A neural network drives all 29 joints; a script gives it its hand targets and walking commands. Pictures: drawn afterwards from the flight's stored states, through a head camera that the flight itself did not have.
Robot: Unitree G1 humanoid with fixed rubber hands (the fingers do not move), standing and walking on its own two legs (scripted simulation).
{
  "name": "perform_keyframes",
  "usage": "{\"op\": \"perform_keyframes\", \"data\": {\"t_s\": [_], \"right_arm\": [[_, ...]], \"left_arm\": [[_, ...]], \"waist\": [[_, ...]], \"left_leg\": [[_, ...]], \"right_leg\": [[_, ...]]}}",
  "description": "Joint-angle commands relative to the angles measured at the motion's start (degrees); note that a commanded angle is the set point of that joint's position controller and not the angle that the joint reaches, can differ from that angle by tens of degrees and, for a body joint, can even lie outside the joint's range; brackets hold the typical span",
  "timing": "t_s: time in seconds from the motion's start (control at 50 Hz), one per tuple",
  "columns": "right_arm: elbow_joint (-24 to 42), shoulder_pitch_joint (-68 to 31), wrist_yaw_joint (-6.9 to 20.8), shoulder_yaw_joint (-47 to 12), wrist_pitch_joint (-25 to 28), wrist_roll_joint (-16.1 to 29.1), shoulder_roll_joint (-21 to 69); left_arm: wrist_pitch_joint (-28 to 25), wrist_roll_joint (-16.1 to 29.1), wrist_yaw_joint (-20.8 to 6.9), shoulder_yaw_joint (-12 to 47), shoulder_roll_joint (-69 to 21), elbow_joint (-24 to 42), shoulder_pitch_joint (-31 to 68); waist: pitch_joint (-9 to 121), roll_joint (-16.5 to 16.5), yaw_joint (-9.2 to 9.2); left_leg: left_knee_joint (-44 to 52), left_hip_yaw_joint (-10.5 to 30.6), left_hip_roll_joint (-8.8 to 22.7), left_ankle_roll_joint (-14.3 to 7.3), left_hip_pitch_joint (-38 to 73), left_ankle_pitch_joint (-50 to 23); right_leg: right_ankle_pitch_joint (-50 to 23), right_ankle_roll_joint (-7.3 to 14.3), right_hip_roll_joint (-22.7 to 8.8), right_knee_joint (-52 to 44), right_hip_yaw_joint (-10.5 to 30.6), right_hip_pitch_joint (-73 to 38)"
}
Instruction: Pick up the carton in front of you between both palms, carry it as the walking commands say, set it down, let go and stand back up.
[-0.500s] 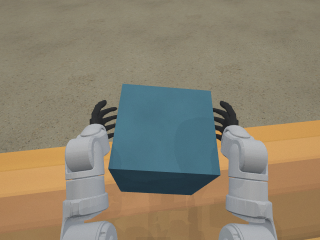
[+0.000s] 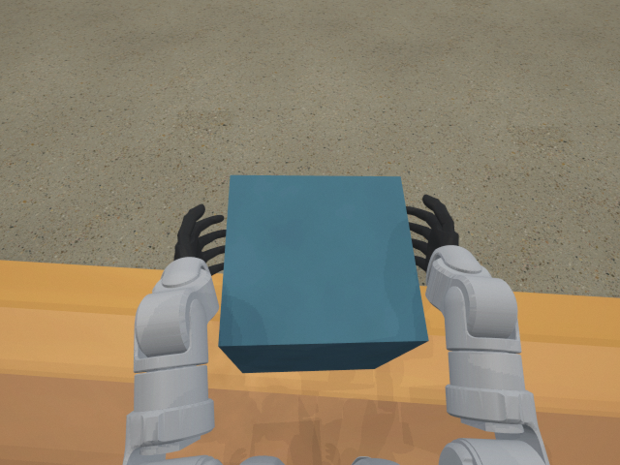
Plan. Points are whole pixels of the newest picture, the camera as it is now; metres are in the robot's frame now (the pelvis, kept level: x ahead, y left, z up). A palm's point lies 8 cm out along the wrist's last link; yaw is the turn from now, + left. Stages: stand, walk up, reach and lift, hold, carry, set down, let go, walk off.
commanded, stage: carry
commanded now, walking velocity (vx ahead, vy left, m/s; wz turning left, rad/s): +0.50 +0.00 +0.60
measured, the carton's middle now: (312, 286) +0.34 +0.01 +0.01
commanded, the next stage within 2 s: none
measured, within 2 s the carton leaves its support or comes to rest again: neither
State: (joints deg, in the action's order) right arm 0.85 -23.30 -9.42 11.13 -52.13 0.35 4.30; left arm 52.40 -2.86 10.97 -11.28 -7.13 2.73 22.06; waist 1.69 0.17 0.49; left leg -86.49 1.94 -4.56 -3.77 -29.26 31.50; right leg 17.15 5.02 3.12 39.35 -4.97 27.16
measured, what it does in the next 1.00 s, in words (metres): goes down, turning right: left foot 0.10 m lower, then right foot 0.10 m lower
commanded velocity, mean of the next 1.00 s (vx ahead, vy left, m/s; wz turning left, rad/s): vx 0.50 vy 0.00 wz -0.50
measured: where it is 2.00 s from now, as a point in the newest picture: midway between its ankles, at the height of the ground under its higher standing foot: (349, 234)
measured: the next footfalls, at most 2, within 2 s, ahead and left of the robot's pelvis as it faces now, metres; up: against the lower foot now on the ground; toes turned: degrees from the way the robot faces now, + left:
left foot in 0.32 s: +0.38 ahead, +0.10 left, -0.10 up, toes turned +8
right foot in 0.76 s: +0.66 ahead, -0.04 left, -0.21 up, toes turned -11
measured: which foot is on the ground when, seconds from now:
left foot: up 0.00-0.30, down 0.32-0.76, up 0.78-1.00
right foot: down 0.00-0.34, up 0.36-0.74, down 0.76-1.00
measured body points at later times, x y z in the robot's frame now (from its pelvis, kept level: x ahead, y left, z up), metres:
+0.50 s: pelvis +0.34 +0.04 -0.11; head +0.36 +0.04 +0.34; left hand +0.69 +0.20 -0.03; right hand +0.67 -0.11 -0.04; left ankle +0.34 +0.10 -0.82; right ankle +0.31 -0.10 -0.74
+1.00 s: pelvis +0.68 +0.00 -0.23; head +0.72 +0.00 +0.22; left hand +1.04 +0.09 -0.16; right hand +0.98 -0.21 -0.17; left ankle +0.82 +0.15 -0.89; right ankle +0.62 -0.03 -0.92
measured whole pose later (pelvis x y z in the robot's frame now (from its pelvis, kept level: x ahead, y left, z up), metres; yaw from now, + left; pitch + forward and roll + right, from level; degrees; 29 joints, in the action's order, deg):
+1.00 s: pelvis +0.68 +0.00 -0.23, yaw -16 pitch +4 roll -1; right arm 0.1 -23.6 -15.2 16.2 -56.1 -7.3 10.5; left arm 54.7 -2.2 15.5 -12.0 -8.7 -2.4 26.1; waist 0.0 -0.5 7.3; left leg -59.3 5.9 3.8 1.2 -42.7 8.3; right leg 29.1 8.5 9.4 48.7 -0.3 23.3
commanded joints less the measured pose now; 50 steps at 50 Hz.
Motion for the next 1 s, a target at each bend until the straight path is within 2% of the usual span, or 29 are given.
{"op": "perform_keyframes", "data": {"t_s": [0.0, 0.06, 0.1, 0.16, 0.2, 0.24, 0.28, 0.3, 0.32, 0.34, 0.36, 0.38, 0.4, 0.42, 0.44, 0.52, 0.54, 0.62, 0.66, 0.7, 0.72, 0.74, 0.76, 0.78, 0.8, 0.82, 0.86, 0.92, 0.98], "right_arm": [[6.0, -26.9, -0.2, -29.8, -1.3, 6.8, 42.5], [6.2, -29.0, 0.9, -30.5, -0.6, 6.3, 45.5], [7.0, -30.3, 1.2, -31.6, 0.2, 6.0, 46.9], [8.7, -30.8, 0.9, -32.5, 1.4, 5.8, 46.0], [9.6, -30.3, 0.3, -31.6, 1.4, 5.0, 43.8], [9.5, -28.8, -0.5, -29.9, 1.0, 3.3, 40.6], [8.3, -25.5, -1.0, -27.6, 0.0, 1.5, 37.6], [8.5, -24.8, -1.0, -27.2, -0.5, 0.9, 36.6], [8.0, -25.0, -0.8, -26.2, -1.3, 0.8, 34.9], [6.7, -24.7, -1.2, -26.8, -1.9, 1.8, 34.1], [6.1, -24.7, -1.5, -27.9, -2.0, 3.8, 35.2], [7.8, -26.5, -1.3, -28.6, -2.0, 5.8, 37.3], [9.4, -29.9, -1.1, -30.0, -2.1, 7.0, 38.7], [9.6, -31.7, -0.8, -31.1, -1.8, 7.6, 40.1], [8.3, -31.2, -0.5, -30.8, -1.7, 7.0, 41.6], [9.1, -42.7, 3.5, -38.8, -0.3, 15.2, 53.6], [9.5, -42.9, 4.0, -39.4, 0.1, 16.2, 53.9], [9.5, -39.8, 4.3, -40.3, 1.2, 17.3, 53.3], [9.0, -38.6, 3.8, -40.3, 1.0, 17.4, 51.4], [7.8, -35.2, 3.4, -39.6, 0.2, 16.7, 49.8], [6.6, -33.3, 3.1, -38.7, -0.5, 15.5, 48.5], [7.0, -35.4, 2.5, -37.3, -1.1, 13.7, 47.2], [5.5, -33.4, 2.2, -35.2, -2.3, 12.2, 46.6], [4.0, -30.4, 1.5, -33.8, -2.9, 11.4, 44.0], [5.5, -31.6, 0.9, -31.7, -3.1, 9.7, 43.1], [4.7, -32.5, 0.5, -30.4, -3.4, 8.7, 43.6], [3.0, -31.9, 0.7, -27.8, -3.3, 5.8, 44.9], [3.2, -38.1, 2.5, -29.2, -1.5, 6.2, 50.8], [4.1, -41.5, 3.2, -32.3, 0.0, 7.7, 53.6]], "left_arm": [[0.5, 13.0, -1.9, 35.0, -41.0, 6.2, 29.7], [-0.2, 17.0, -4.1, 38.1, -45.8, 7.1, 35.3], [-1.1, 18.6, -5.1, 39.1, -47.3, 7.2, 37.3], [-1.8, 21.0, -5.9, 40.3, -47.8, 7.5, 38.3], [-1.7, 22.3, -6.1, 41.1, -46.6, 7.8, 38.1], [-1.1, 22.6, -6.1, 40.9, -45.2, 6.5, 36.2], [0.0, 22.3, -5.9, 40.4, -44.8, 4.5, 34.9], [0.6, 21.6, -5.8, 40.0, -44.6, 3.6, 34.5], [1.3, 19.9, -5.4, 38.3, -43.6, 2.0, 34.8], [2.5, 18.5, -4.7, 36.6, -42.0, 0.6, 32.1], [3.5, 17.1, -3.8, 34.2, -39.6, -0.1, 29.0], [3.8, 16.1, -3.0, 33.2, -39.8, 0.0, 29.2], [4.0, 14.2, -2.4, 30.9, -41.1, -1.5, 28.3], [3.8, 12.6, -2.3, 29.3, -41.0, -0.8, 28.5], [3.5, 11.3, -2.2, 28.4, -41.1, -0.5, 30.0], [1.2, 12.3, -4.1, 31.9, -50.3, 0.4, 35.6], [0.7, 12.2, -4.2, 32.5, -50.8, 1.2, 35.9], [-0.3, 10.4, -3.5, 33.1, -48.0, 4.4, 34.5], [0.0, 9.4, -2.8, 32.3, -45.1, 5.1, 32.9], [0.8, 8.5, -2.2, 31.6, -41.6, 6.3, 30.5], [1.4, 8.1, -2.1, 31.3, -40.8, 5.6, 29.7], [2.0, 7.7, -2.4, 30.5, -40.3, 5.1, 28.5], [2.6, 7.8, -2.1, 30.7, -38.4, 2.5, 28.6], [3.4, 10.1, -2.1, 31.9, -37.7, 1.4, 27.2], [3.4, 12.5, -2.4, 33.8, -40.2, 2.0, 29.6], [3.7, 14.9, -3.1, 35.1, -43.2, 2.0, 32.4], [3.8, 18.8, -4.7, 38.5, -48.9, 2.5, 38.0], [2.7, 21.9, -7.2, 40.9, -55.9, 1.7, 45.2], [1.6, 22.7, -8.4, 41.1, -59.0, -0.9, 44.6]], "waist": [[25.3, -0.1, 3.64], [18.6, 1.1, 3.77], [21.0, 7.4, 4.1], [21.2, 6.0, 7.06], [17.9, 3.1, 8.17], [16.8, 7.2, 7.03], [23.1, 7.1, -1.7], [25.7, 0.2, -6.87], [20.9, -6.8, -5.44], [28.5, -11.2, -1.7], [31.7, -11.8, -4.02], [28.6, -8.6, -3.78], [26.8, -4.1, -3.25], [26.5, -6.1, -3.41], [21.7, -0.1, -2.68], [23.2, -5.2, -3.75], [22.8, -4.3, -4.63], [19.5, -4.7, -7.73], [21.6, -9.5, -4.99], [23.1, -9.7, 0.41], [24.7, -5.7, 4.88], [20.3, 1.6, 8.61], [24.3, 14.8, 6.1], [30.0, 9.1, 3.73], [29.4, 7.7, 5.54], [25.2, -0.3, 4.65], [23.3, -5.3, 2.85], [24.3, 0.7, 3.03], [22.9, 0.7, 5.99]], "left_leg": [[3.1, 4.6, 6.1, 0.8, -24.3, -6.9], [21.5, 0.2, 6.4, 2.1, -18.5, -9.4], [21.2, -2.7, 6.2, 0.8, -15.5, -21.2], [37.3, -4.2, 4.4, 0.1, -19.7, -38.3], [55.0, -8.7, 1.4, 1.1, -1.5, -48.7], [58.5, -9.0, 1.2, 0.4, 9.3, -52.7], [56.1, -9.5, 2.5, -2.0, 24.5, -54.7], [58.0, -7.4, 4.8, -3.1, 34.3, -49.2], [58.3, -1.9, 11.6, -2.8, 38.7, -59.4], [45.3, 13.8, 23.9, -7.8, 55.5, -72.2], [49.4, 23.1, 27.8, -11.6, 53.9, -49.6], [52.5, 22.9, 25.0, -11.3, 46.3, -36.3], [54.0, 22.9, 24.7, -10.6, 39.7, -30.9], [51.8, 25.7, 26.1, -12.2, 35.9, -35.8], [53.1, 20.5, 24.6, -11.7, 26.8, -38.4], [51.1, 12.2, 22.6, -8.7, 26.1, -45.7], [46.7, 6.2, 18.1, -5.5, 29.4, -40.1], [44.1, -4.1, 12.4, -3.3, 22.6, -33.6], [38.3, -8.2, 13.3, -1.8, 16.1, -29.0], [25.3, -11.4, 14.1, 0.3, 18.2, -46.7], [14.3, -12.4, 14.3, 1.8, 12.9, -54.3], [-8.0, -12.4, 9.5, 2.4, 3.0, -25.7], [-18.7, -7.1, 2.6, 4.2, -19.0, 8.7], [-12.7, 1.2, 5.6, 3.9, -27.2, 6.1], [-8.8, 2.2, 6.3, 4.1, -29.2, 6.5], [-1.4, 4.3, 8.7, 4.5, -30.6, 1.0], [11.9, 4.2, 9.3, 6.3, -22.8, -4.6], [18.6, 1.1, 7.9, 6.2, -9.0, -16.9], [38.9, 0.3, 5.3, 4.4, -12.8, -36.4]], "right_leg": [[-23.4, 9.7, -23.2, -3.5, 33.2, -36.0], [-26.2, 8.3, -20.6, -8.1, 22.8, -23.9], [-35.6, 6.6, -19.2, -5.8, 17.9, -25.3], [-30.0, 4.9, -10.9, 2.0, 12.6, -32.4], [-16.2, 4.3, -6.0, 2.3, 7.6, -19.0], [-13.4, 4.4, -6.9, 4.7, 8.1, -13.1], [-25.6, 1.8, -8.3, 21.5, 5.0, -10.2], [-24.3, 0.3, -7.5, 35.1, 4.1, -5.5], [13.3, -1.4, -1.1, 47.6, 2.6, 5.5], [21.0, -2.7, -0.9, 54.9, 8.1, 19.1], [18.1, -2.5, -2.5, 53.1, 8.6, 22.3], [12.7, -2.4, -4.3, 48.0, 9.5, 24.4], [8.1, -2.3, -5.0, 44.6, 9.8, 23.4], [8.8, -2.0, -5.5, 44.5, 9.3, 22.9], [5.9, -2.4, -6.4, 36.3, 9.4, 20.4], [-5.5, -1.7, -6.7, 29.6, 5.7, 19.2], [-16.4, -1.2, -6.8, 21.3, 6.5, 21.8], [-33.7, -0.4, -1.6, -3.2, -1.4, 6.7], [-44.8, 1.7, -0.6, -0.2, -4.6, -7.6], [-36.7, 3.4, 1.3, -2.9, -8.1, -14.4], [-34.4, 4.7, 1.6, -7.1, -6.6, -25.7], [-36.0, 8.5, -3.6, -16.1, 0.9, -30.6], [-63.1, 14.4, -12.0, 3.1, 16.3, -50.3], [-51.3, 17.5, -16.7, 1.1, 28.2, -55.5], [-32.1, 20.4, -18.9, -4.5, 37.1, -49.7], [-29.0, 18.2, -18.0, -3.6, 36.4, -43.9], [-26.8, 17.9, -17.5, -6.1, 36.3, -28.4], [-37.0, 16.1, -14.2, -3.9, 30.4, -16.6], [-23.2, 11.3, -3.9, 3.2, 24.4, -20.3]]}}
